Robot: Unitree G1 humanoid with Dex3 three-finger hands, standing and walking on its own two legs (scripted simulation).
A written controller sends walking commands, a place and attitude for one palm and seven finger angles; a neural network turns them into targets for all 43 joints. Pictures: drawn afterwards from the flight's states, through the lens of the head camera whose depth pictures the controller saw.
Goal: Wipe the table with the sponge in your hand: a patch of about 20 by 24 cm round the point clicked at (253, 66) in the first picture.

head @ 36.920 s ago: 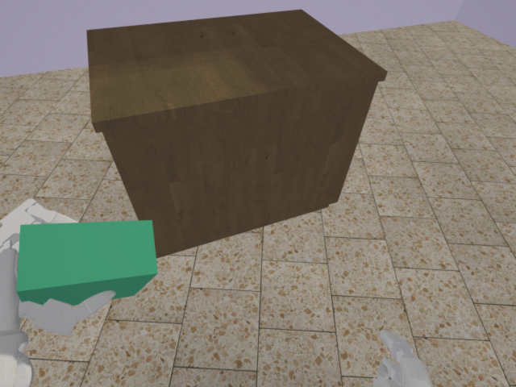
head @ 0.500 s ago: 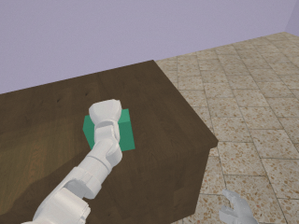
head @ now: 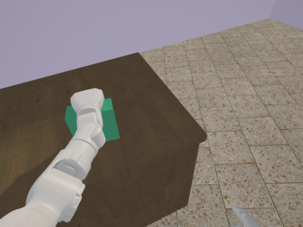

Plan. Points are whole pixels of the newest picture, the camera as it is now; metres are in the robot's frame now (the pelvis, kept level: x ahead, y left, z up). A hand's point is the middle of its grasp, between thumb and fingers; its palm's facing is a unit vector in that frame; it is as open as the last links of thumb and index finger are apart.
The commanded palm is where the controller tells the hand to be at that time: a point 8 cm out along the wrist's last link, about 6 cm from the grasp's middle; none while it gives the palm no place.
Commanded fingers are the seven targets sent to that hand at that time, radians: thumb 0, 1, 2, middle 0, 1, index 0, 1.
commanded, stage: wipe forward along the third lane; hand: left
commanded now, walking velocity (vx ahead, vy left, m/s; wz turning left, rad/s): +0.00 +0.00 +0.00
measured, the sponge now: (96, 127) +0.41 +0.20 +0.05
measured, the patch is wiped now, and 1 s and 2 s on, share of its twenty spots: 1.00 1.00 1.00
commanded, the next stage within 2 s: wipe back along the third lane in 0.66 s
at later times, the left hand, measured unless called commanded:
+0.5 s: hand (89, 102) +0.47 +0.22 +0.10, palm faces -0.08 -0.02 -1.00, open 10.1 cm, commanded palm +0.46 +0.24 +0.13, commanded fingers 0.00 0.10 1.30 -1.20 -1.60 -1.20 -1.60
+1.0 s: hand (85, 100) +0.49 +0.24 +0.09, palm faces -0.01 -0.04 -1.00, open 10.1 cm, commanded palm +0.45 +0.23 +0.12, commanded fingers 0.00 0.10 1.30 -1.20 -1.60 -1.20 -1.60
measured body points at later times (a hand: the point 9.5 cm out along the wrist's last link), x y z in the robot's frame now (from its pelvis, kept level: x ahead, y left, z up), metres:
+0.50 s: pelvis +0.02 +0.01 +0.00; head +0.05 -0.02 +0.45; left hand +0.47 +0.22 +0.15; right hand +0.14 -0.25 -0.13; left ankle +0.03 +0.16 -0.73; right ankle +0.03 -0.06 -0.73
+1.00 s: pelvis +0.04 +0.05 +0.00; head +0.06 +0.04 +0.45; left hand +0.48 +0.24 +0.15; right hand +0.14 -0.21 -0.13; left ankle +0.03 +0.16 -0.73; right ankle +0.03 -0.06 -0.73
